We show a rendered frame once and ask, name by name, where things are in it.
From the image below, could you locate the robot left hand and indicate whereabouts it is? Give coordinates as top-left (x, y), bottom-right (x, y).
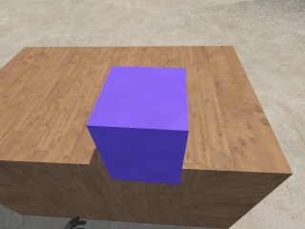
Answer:
top-left (64, 216), bottom-right (86, 229)

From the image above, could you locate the pedestal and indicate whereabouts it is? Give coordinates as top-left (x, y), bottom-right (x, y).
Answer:
top-left (0, 46), bottom-right (293, 229)

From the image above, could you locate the carton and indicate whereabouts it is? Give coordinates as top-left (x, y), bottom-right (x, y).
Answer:
top-left (86, 66), bottom-right (189, 185)

